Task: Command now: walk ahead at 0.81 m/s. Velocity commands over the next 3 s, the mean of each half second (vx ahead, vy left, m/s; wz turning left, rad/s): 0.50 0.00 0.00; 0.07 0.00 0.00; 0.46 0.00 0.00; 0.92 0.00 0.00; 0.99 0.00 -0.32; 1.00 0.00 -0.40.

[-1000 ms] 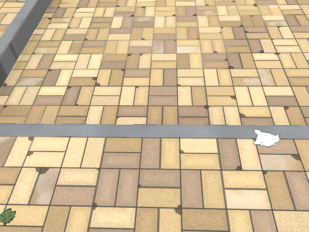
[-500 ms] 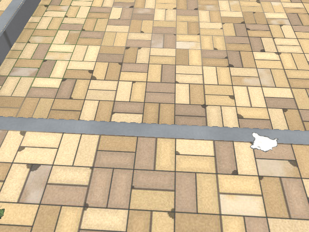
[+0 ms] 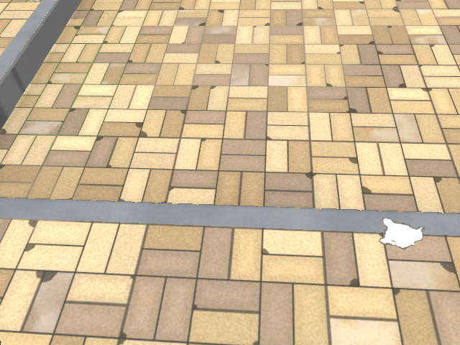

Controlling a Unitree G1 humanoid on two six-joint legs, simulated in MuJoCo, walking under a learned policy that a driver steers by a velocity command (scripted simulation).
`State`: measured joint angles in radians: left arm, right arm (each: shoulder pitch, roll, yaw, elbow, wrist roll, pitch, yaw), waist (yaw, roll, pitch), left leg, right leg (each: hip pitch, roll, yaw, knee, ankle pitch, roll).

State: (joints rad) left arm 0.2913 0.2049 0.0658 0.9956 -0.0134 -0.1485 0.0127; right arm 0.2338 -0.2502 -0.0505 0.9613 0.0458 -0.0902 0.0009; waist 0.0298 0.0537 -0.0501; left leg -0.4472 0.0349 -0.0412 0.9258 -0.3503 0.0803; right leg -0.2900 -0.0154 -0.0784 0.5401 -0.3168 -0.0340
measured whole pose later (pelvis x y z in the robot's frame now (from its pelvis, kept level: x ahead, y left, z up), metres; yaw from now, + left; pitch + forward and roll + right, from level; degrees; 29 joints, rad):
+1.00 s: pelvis +0.35 +0.01 +0.01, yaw +0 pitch +0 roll +0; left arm 0.27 0.17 0.05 1.03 0.00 -0.03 0.05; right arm 0.20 -0.20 -0.03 1.08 -0.01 -0.01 -0.03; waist -0.01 0.00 0.02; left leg -0.28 0.01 0.05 0.48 -0.19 0.01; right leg -0.25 -0.02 -0.02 0.51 -0.26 0.00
